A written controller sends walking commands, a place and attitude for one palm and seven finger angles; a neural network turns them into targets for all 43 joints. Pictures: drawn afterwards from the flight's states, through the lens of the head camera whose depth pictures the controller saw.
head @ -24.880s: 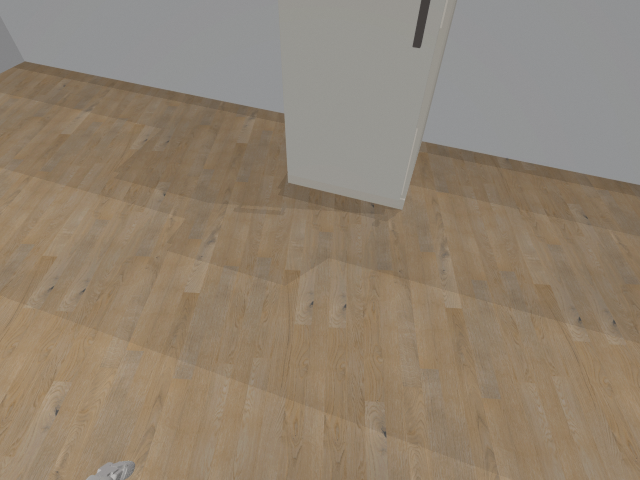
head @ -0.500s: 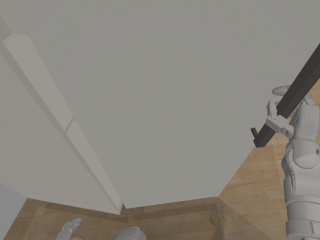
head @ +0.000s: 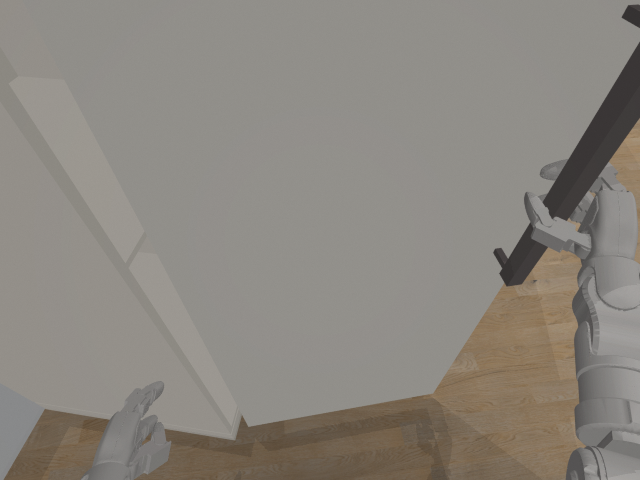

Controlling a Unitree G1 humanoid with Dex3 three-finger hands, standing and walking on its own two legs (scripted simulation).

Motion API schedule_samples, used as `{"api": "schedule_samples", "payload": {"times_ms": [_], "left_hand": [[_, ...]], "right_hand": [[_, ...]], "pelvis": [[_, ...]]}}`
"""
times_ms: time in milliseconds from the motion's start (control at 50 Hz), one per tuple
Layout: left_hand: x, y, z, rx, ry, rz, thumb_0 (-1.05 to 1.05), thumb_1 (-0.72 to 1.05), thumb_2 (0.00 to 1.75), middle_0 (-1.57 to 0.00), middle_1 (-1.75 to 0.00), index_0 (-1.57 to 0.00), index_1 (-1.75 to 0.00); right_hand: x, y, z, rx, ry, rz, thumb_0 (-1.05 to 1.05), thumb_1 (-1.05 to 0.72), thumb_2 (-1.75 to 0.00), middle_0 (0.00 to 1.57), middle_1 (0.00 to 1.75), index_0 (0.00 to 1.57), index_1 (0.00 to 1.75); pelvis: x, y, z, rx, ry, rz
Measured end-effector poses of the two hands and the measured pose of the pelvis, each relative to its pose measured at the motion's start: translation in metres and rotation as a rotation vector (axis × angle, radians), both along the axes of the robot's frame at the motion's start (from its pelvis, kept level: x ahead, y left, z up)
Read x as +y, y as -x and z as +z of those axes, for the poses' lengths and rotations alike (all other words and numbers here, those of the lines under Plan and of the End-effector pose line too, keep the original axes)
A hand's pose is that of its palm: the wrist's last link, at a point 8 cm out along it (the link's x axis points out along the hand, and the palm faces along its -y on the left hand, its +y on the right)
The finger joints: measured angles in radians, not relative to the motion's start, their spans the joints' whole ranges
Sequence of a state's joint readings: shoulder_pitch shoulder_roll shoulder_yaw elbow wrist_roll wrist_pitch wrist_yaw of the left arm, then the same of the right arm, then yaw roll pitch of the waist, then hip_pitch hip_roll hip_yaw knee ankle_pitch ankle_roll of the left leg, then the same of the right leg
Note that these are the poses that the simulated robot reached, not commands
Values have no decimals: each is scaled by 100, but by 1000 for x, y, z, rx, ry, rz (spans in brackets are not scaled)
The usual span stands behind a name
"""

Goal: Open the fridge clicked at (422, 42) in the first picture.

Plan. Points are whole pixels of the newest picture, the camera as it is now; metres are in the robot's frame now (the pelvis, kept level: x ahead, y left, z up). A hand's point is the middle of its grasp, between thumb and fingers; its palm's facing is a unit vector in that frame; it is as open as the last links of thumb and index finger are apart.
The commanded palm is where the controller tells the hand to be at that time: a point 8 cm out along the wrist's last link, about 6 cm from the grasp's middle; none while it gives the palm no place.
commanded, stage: loosen the grip on the handle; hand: right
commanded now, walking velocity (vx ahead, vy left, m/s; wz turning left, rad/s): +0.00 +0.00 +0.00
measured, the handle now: (558, 178) +0.42 -0.26 +0.18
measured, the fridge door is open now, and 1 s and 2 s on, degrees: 72 72 72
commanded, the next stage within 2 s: slip the hand off the handle in 0.48 s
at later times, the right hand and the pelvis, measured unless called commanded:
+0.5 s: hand (548, 231) +0.39 -0.26 +0.12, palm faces +0.35 +0.91 -0.23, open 14.1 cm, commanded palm +0.35 -0.29 +0.13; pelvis +0.01 -0.01 -0.01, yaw +1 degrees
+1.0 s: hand (603, 234) +0.39 -0.32 +0.12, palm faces +0.40 +0.89 -0.23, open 14.6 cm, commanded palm +0.35 -0.36 +0.13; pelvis +0.03 +0.00 -0.01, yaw +0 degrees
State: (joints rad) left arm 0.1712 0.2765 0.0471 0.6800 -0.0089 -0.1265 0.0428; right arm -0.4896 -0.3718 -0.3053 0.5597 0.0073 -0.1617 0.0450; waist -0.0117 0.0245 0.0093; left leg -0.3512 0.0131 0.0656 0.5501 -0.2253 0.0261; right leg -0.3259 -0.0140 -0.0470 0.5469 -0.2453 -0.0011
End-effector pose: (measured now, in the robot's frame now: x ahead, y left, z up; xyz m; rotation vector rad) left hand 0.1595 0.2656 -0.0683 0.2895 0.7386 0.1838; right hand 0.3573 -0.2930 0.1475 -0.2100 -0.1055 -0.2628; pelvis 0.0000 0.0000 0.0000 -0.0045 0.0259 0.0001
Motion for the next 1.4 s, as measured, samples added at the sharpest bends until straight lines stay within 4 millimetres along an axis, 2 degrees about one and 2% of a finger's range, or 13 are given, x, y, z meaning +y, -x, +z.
{"api": "schedule_samples", "payload": {"times_ms": [100, 280, 420, 500, 600, 740, 860, 1000, 1200, 1300, 1400], "left_hand": [[-4, 15, -1, -15, 19, -2, 1, 90, 90, -20, -30, -20, -30], [-24, 53, -33, 113, 63, 23, 1, 90, 90, -20, -30, -20, -30], [-32, 57, -47, 174, 77, 31, 2, 90, 90, -21, -30, -21, -30], [-30, 47, -48, 175, 74, 22, 2, 90, 89, -21, -30, -21, -30], [-25, 25, -43, 142, 65, 14, 2, 90, 89, -21, -30, -21, -30], [-17, -4, -34, 92, 35, 7, 1, 90, 90, -21, -30, -21, -30], [-14, -14, -33, 92, 20, -5, 1, 90, 90, -21, -30, -20, -30], [-14, -4, -38, 136, 16, 4, 1, 90, 90, -21, -30, -21, -30], [-16, 30, -49, 241, -3, 36, 1, 90, 89, -21, -30, -21, -30], [-19, 42, -49, 262, -2, 58, 1, 90, 89, -21, -30, -21, -30], [-27, 41, -47, 243, 6, 68, 1, 90, 89, -21, -30, -21, -30]], "right_hand": [[-4, 8, -3, -50, -4, -46, -5, -32, -63, 45, 140, 43, 138], [-1, 14, -13, -45, 52, -62, -1, 27, -33, 42, 136, 37, 132], [-9, 5, -19, -29, 60, -87, 0, 48, -23, 35, 127, 34, 126], [-8, 4, -20, -37, 57, -78, -1, 52, -21, 34, 124, 32, 122], [-6, 6, -21, -44, 49, -81, -1, 54, -20, 31, 120, 29, 118], [-31, 6, -21, -21, 55, -139, -1, 55, -20, 27, 117, 27, 116], [-48, 7, -16, -24, 56, -130, -1, 55, -20, 26, 116, 26, 115], [-70, 9, -18, -3, 42, -143, -1, 55, -20, 26, 115, 26, 115], [-100, 8, -20, 6, 45, -137, -1, 55, -20, 25, 115, 26, 115], [-100, 11, -20, -8, 54, -100, -1, 55, -20, 25, 115, 26, 115], [-99, 24, -28, -2, 42, -92, -1, 54, -20, 25, 115, 26, 115]], "pelvis": [[-5, 6, -6, 30, 2, 18], [-8, 6, -11, 45, -3, 11], [-8, -5, -11, 68, -8, 12], [-8, -14, -10, 80, -11, 9], [-8, -24, -10, 85, -11, 8], [-4, -30, -11, 93, -12, 1], [-2, -32, -12, 103, -16, -9], [-4, -33, -14, 119, -20, -8], [-10, -28, -17, 144, -30, -9], [-17, -28, -18, 148, -34, -1], [-24, -29, -17, 142, -34, 7]]}}
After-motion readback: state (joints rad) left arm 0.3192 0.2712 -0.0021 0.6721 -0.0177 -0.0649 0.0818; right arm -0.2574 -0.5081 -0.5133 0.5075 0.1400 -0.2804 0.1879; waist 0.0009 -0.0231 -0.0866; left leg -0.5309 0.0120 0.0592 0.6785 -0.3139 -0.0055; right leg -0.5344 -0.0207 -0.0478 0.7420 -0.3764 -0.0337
